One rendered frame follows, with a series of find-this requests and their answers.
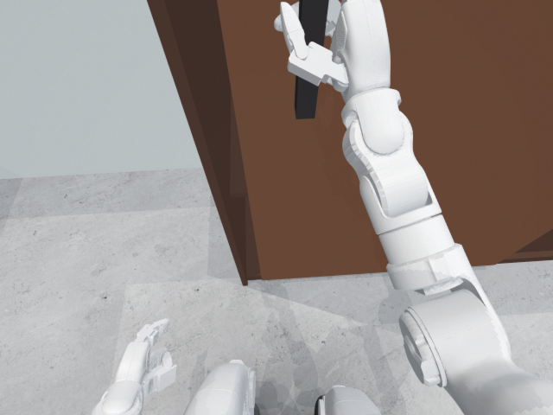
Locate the left robot thigh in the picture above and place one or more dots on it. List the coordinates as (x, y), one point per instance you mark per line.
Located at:
(227, 390)

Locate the robot left hand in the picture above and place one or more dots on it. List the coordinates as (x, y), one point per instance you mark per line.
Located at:
(137, 364)

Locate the robot right hand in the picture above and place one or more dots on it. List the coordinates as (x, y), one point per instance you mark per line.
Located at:
(359, 38)

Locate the robot right forearm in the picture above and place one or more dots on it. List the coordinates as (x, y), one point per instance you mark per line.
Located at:
(399, 200)

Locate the right robot thigh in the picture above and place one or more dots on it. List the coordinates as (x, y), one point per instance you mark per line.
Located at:
(346, 401)

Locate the handle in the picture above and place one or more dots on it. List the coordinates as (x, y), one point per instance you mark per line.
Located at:
(313, 18)

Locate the robot thigh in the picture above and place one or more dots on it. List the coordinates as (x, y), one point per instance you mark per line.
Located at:
(227, 390)
(346, 401)

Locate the wardrobe door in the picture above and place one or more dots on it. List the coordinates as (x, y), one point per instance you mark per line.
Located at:
(543, 243)
(476, 82)

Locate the right robot upper arm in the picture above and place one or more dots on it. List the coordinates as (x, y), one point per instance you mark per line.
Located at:
(453, 341)

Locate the robot left forearm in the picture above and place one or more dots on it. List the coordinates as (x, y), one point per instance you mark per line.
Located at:
(124, 397)

